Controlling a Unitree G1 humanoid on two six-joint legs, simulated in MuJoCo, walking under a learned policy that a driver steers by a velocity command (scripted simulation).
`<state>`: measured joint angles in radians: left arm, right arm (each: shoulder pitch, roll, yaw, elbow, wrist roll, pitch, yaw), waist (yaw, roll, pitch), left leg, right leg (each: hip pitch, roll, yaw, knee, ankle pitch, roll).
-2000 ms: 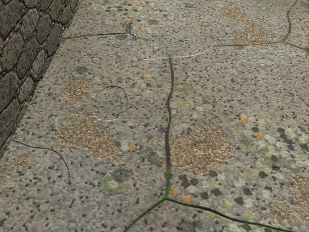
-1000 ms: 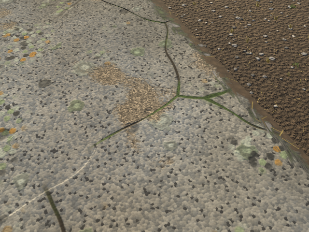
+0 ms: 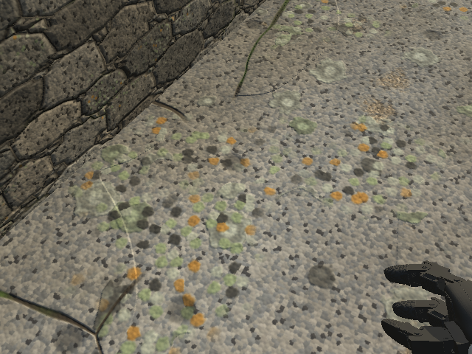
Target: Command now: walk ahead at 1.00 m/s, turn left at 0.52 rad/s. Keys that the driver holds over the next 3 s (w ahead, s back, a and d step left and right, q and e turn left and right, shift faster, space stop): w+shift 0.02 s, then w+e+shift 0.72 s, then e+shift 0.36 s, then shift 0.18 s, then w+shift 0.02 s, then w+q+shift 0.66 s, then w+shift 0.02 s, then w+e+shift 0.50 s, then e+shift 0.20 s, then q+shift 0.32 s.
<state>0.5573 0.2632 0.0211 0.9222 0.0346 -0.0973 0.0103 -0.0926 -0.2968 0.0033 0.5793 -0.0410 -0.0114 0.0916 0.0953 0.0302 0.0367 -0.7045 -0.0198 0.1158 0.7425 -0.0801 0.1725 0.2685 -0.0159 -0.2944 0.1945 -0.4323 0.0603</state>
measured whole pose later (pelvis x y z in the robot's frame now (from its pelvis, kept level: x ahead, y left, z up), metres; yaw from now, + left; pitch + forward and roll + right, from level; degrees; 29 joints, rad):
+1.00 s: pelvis +0.91 -0.12 +0.01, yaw -41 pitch +2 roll +2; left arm 0.32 0.34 0.07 0.73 -0.04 0.00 0.02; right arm 0.05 -0.27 -0.01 0.61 -0.02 -0.07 -0.03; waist 0.07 -0.02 0.09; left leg -0.48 0.02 0.01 0.59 -0.15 -0.03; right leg -0.40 0.09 0.14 1.40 -0.52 0.05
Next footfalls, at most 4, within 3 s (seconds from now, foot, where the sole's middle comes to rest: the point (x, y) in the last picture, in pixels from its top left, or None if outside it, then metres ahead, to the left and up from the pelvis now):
0.04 left None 0.22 0.05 -0.75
0.50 right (305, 285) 0.65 -0.09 -0.75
0.90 left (307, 165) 1.11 -0.10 -0.75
1.30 right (390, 196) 1.00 -0.38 -0.75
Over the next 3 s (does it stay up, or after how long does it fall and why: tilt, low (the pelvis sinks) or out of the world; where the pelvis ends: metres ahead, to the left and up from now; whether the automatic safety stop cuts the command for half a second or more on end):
stays up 2.02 -0.81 0.02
